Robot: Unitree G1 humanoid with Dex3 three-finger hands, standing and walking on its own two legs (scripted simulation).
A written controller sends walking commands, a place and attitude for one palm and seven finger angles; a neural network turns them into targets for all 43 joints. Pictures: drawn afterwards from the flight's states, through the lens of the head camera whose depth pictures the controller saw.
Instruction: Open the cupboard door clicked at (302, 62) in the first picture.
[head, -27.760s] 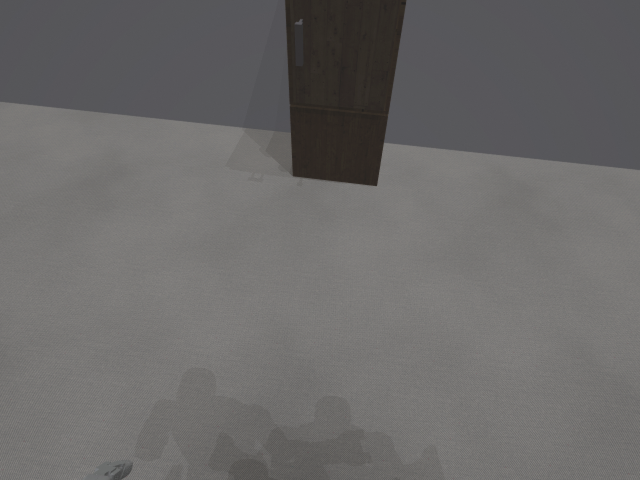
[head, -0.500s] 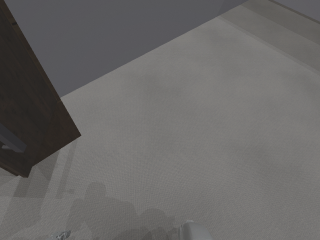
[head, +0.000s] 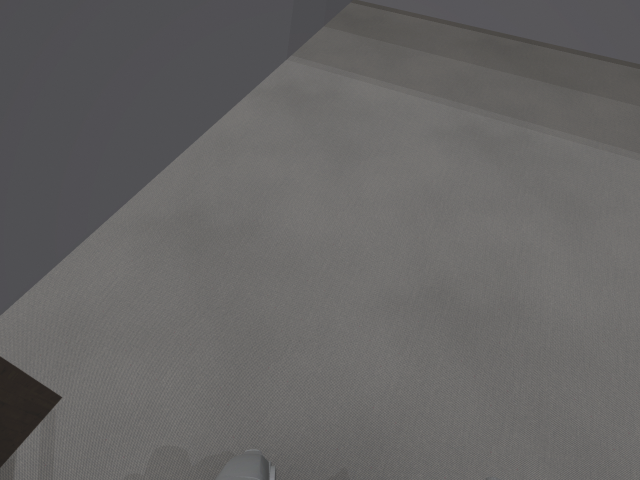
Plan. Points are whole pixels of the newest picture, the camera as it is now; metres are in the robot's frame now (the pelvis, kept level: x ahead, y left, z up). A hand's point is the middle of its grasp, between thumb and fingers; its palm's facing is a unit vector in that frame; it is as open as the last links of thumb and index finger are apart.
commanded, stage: walk to a spot facing it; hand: left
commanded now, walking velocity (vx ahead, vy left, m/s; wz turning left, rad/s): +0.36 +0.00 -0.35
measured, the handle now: out of the picture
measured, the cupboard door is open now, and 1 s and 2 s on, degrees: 47 47 47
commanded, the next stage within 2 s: turn to face it in 1.00 s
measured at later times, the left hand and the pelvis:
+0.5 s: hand (274, 308) +0.41 +0.11 -0.17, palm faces -0.30 -0.93 -0.20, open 7.4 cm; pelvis +0.23 -0.04 -0.02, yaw -12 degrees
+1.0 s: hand (302, 312) +0.41 +0.06 -0.18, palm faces -0.09 -0.98 -0.17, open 7.3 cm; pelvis +0.47 -0.11 -0.01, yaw -11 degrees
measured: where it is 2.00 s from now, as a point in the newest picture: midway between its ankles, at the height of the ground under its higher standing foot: (385, 323)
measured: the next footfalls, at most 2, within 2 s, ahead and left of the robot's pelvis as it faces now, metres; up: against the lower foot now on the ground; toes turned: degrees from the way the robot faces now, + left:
left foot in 0.08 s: +0.14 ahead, +0.14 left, +0.00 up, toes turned +3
right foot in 0.50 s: +0.33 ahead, -0.15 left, +0.00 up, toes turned -19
